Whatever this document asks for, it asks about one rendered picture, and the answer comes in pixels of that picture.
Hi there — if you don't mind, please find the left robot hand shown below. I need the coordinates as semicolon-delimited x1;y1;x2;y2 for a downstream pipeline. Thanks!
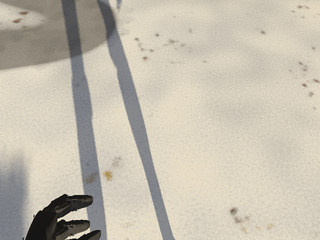
22;194;101;240

